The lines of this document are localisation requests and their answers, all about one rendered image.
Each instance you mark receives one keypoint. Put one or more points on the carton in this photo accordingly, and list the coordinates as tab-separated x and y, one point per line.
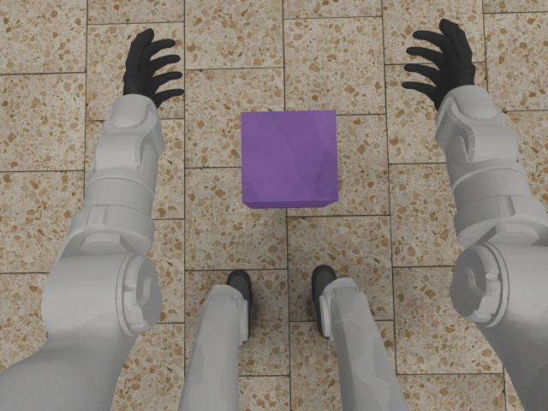
289	159

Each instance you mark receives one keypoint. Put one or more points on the robot left upper arm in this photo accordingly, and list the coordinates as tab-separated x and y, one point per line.
95	306

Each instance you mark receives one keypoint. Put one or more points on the robot right upper arm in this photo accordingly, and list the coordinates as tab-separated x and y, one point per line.
503	289

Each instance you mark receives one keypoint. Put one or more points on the left robot forearm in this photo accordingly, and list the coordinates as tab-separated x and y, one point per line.
117	208

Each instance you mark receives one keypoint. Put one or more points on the robot thigh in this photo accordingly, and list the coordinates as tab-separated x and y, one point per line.
211	382
368	381

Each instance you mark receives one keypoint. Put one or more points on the left robot hand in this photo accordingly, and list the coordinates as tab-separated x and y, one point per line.
139	79

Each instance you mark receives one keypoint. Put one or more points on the robot left thigh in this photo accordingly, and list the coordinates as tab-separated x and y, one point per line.
211	382

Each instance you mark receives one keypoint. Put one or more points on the right robot hand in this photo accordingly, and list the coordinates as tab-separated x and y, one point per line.
455	63

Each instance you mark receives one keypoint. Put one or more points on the right robot forearm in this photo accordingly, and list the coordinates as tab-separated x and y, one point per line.
494	202

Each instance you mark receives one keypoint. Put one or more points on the robot right thigh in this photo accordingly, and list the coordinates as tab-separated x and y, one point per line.
368	381

